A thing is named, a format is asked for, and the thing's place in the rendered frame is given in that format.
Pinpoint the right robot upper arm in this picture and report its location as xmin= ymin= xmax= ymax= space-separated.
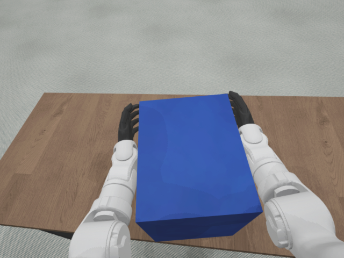
xmin=264 ymin=191 xmax=344 ymax=258

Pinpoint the carton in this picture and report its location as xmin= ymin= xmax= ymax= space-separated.
xmin=135 ymin=94 xmax=263 ymax=242

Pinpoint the robot right hand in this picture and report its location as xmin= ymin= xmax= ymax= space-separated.
xmin=228 ymin=91 xmax=254 ymax=128

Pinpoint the left robot upper arm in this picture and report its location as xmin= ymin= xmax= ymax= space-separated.
xmin=69 ymin=220 xmax=132 ymax=258

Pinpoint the robot left hand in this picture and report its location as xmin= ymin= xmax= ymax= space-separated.
xmin=118 ymin=103 xmax=139 ymax=142

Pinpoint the right robot forearm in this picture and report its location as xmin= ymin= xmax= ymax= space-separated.
xmin=238 ymin=124 xmax=335 ymax=233

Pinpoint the left robot forearm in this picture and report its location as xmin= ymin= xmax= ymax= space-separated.
xmin=69 ymin=140 xmax=138 ymax=252

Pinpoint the table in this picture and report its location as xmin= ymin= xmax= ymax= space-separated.
xmin=0 ymin=92 xmax=344 ymax=258

